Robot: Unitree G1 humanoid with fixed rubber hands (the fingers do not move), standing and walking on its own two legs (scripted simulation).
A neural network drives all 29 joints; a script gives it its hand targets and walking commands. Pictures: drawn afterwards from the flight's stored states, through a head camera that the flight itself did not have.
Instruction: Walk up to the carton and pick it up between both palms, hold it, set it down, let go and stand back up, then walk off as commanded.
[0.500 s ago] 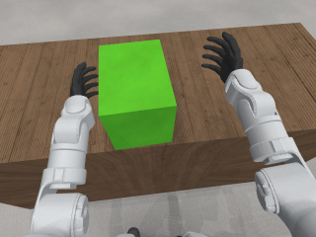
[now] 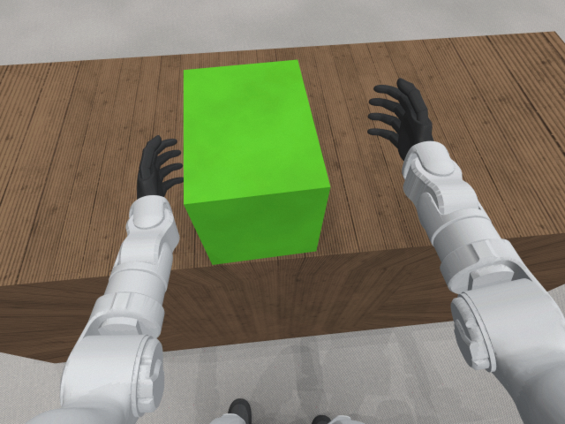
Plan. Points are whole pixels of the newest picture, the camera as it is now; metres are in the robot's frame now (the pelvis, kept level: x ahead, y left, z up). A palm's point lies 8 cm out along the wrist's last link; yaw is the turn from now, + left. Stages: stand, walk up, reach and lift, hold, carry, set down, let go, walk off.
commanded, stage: reach and lift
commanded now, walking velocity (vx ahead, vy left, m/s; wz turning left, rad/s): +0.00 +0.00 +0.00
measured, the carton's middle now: (253, 165) +0.47 +0.08 +0.04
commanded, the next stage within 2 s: none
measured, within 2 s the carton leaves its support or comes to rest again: neither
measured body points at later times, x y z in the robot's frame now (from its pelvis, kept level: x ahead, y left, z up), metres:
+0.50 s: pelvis +0.00 +0.01 -0.01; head +0.11 +0.02 +0.43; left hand +0.43 +0.21 +0.02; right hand +0.49 -0.10 +0.07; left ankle +0.03 +0.16 -0.73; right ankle -0.01 -0.09 -0.73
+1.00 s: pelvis +0.00 +0.00 -0.01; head +0.11 +0.02 +0.43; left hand +0.43 +0.20 +0.02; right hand +0.48 -0.06 +0.07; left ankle +0.03 +0.16 -0.73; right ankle -0.01 -0.09 -0.73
